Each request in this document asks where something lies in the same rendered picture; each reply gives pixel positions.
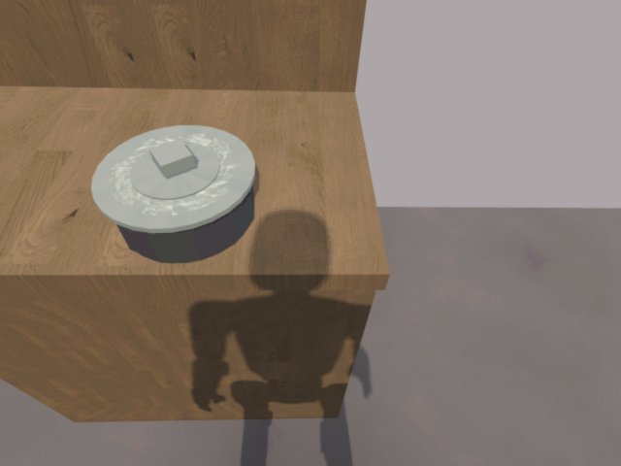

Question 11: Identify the pot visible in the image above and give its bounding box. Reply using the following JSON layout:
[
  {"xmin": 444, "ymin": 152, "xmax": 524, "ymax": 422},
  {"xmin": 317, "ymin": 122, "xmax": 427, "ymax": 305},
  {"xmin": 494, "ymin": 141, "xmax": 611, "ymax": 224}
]
[{"xmin": 117, "ymin": 185, "xmax": 254, "ymax": 263}]

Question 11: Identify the table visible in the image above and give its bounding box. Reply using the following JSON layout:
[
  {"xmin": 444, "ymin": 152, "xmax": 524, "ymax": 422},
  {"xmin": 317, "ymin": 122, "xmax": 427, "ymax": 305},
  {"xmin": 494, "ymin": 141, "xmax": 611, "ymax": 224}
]
[{"xmin": 0, "ymin": 0, "xmax": 390, "ymax": 422}]

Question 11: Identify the knob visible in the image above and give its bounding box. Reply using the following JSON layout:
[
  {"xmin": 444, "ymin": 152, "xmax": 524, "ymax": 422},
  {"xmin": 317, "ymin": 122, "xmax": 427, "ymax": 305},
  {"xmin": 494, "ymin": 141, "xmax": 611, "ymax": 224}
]
[{"xmin": 149, "ymin": 139, "xmax": 195, "ymax": 178}]

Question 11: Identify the lid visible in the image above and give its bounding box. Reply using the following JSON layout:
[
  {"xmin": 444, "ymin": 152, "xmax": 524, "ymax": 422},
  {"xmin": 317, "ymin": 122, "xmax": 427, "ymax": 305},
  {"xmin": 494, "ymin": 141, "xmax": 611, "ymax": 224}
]
[{"xmin": 91, "ymin": 125, "xmax": 255, "ymax": 233}]

